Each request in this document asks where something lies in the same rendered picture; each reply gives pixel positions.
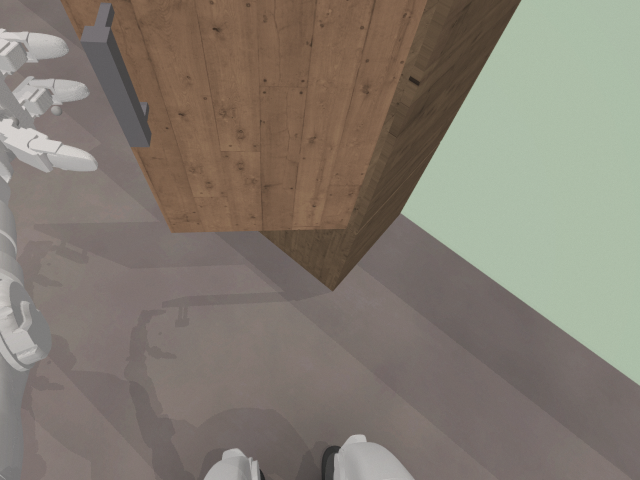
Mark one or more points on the robot left hand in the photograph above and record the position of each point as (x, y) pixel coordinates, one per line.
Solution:
(31, 99)

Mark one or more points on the robot left forearm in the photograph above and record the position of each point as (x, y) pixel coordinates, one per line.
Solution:
(9, 267)

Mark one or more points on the right robot thigh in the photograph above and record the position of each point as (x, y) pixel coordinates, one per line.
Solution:
(368, 461)

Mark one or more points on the robot left shin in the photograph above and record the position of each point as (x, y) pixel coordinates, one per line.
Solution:
(233, 453)

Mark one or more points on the cupboard door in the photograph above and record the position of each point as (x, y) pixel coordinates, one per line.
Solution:
(264, 114)

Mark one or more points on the handle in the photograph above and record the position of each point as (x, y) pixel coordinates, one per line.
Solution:
(104, 55)

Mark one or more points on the left robot upper arm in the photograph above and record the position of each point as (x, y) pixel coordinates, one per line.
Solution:
(25, 338)

